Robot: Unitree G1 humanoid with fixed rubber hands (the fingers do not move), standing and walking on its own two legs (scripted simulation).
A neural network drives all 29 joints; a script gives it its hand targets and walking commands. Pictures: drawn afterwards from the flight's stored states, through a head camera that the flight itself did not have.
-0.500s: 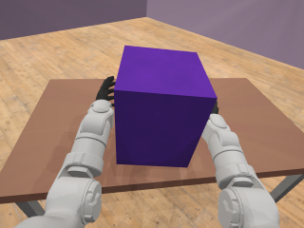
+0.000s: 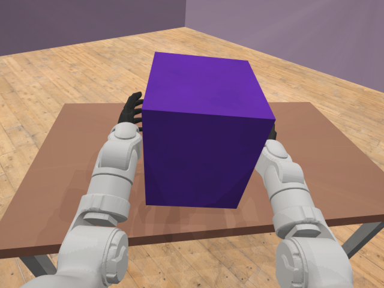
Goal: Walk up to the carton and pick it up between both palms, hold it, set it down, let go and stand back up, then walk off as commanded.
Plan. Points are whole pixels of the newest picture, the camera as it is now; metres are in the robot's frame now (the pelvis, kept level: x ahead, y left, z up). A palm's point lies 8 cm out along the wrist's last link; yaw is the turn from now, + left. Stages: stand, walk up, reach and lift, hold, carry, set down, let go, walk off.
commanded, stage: hold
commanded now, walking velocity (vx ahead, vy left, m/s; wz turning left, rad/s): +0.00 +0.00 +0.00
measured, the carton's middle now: (197, 132) +0.39 +0.00 +0.18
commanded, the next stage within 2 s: none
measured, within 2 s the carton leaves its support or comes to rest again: neither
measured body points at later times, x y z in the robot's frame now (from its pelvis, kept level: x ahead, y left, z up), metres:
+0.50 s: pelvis +0.00 +0.00 +0.00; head -0.07 +0.03 +0.44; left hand +0.39 +0.15 +0.20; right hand +0.38 -0.14 +0.19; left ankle +0.04 +0.08 -0.74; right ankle +0.03 -0.13 -0.74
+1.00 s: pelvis +0.00 +0.00 +0.00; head -0.07 +0.03 +0.44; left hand +0.39 +0.15 +0.20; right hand +0.38 -0.14 +0.19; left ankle +0.04 +0.08 -0.74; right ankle +0.03 -0.13 -0.74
